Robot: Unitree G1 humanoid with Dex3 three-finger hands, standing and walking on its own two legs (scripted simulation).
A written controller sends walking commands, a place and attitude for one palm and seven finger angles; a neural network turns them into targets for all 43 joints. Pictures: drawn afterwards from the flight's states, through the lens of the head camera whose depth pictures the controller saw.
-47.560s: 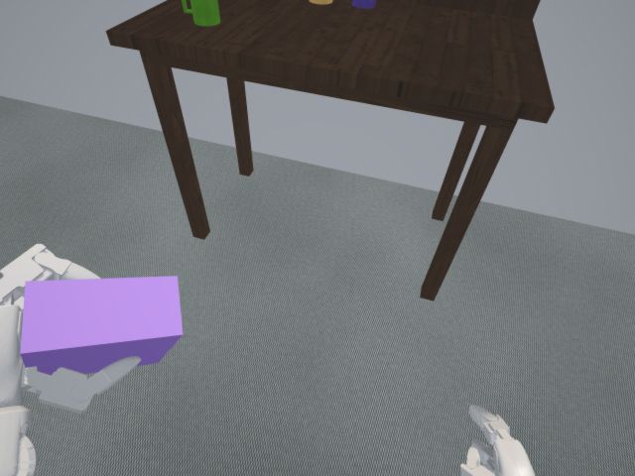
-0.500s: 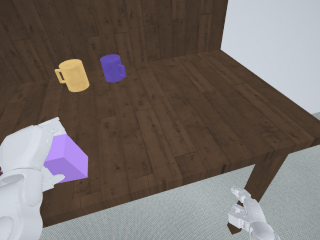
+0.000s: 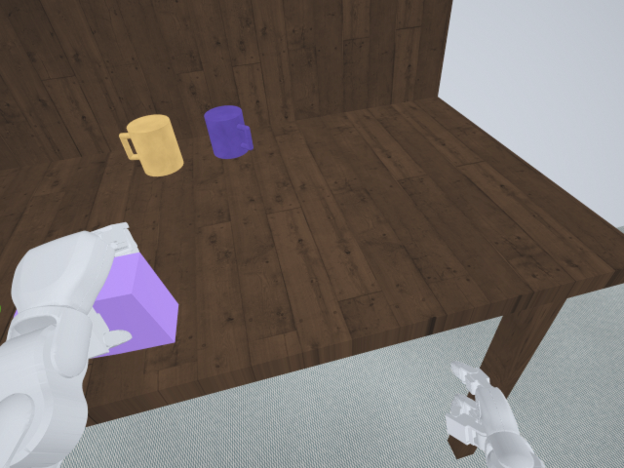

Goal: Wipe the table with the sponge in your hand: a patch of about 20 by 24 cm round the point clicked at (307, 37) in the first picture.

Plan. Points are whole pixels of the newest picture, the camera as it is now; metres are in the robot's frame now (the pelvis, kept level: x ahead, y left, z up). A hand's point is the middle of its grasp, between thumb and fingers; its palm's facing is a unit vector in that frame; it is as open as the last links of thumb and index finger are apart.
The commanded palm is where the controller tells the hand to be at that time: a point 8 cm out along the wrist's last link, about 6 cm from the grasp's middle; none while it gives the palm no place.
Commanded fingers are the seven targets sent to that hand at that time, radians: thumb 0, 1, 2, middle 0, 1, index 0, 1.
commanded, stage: lift the sponge slowly off the table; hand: left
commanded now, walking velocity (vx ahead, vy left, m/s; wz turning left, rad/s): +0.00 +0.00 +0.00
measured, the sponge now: (115, 317) +0.22 +0.29 +0.12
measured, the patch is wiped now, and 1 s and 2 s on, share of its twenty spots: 1.00 1.00 1.00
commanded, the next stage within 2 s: bring the sponge back beside the body in 1.42 s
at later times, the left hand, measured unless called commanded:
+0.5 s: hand (90, 286) +0.22 +0.29 +0.18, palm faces +0.15 -0.08 -0.99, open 9.9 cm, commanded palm +0.18 +0.28 +0.26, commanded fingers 0.00 0.10 1.30 -1.20 -1.60 -1.20 -1.60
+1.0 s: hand (93, 250) +0.23 +0.27 +0.22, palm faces +0.25 -0.10 -0.96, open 9.9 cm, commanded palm +0.18 +0.27 +0.29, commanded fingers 0.00 0.10 1.30 -1.20 -1.60 -1.20 -1.60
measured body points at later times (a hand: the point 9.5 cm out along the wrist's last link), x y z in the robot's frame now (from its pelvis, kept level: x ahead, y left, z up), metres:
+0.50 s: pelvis -0.02 -0.01 +0.00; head -0.05 -0.06 +0.45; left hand +0.21 +0.29 +0.24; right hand +0.25 -0.19 -0.06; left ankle +0.01 +0.10 -0.74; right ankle +0.00 -0.10 -0.74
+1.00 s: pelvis -0.03 -0.01 +0.00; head -0.06 -0.06 +0.45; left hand +0.22 +0.27 +0.27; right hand +0.24 -0.19 -0.06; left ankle +0.01 +0.10 -0.74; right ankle +0.00 -0.10 -0.74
